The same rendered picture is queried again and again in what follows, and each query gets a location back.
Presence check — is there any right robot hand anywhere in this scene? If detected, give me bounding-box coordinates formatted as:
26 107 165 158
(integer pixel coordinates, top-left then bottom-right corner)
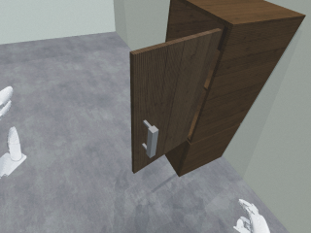
233 199 270 233

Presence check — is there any handle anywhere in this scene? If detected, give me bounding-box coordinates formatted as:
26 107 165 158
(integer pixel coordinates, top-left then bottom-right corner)
142 120 159 158

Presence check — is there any left robot hand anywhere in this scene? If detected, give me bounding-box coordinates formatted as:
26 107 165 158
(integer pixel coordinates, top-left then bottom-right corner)
0 86 26 179

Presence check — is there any cupboard door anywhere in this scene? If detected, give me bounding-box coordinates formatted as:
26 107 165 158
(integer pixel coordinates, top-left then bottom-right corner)
129 28 223 174

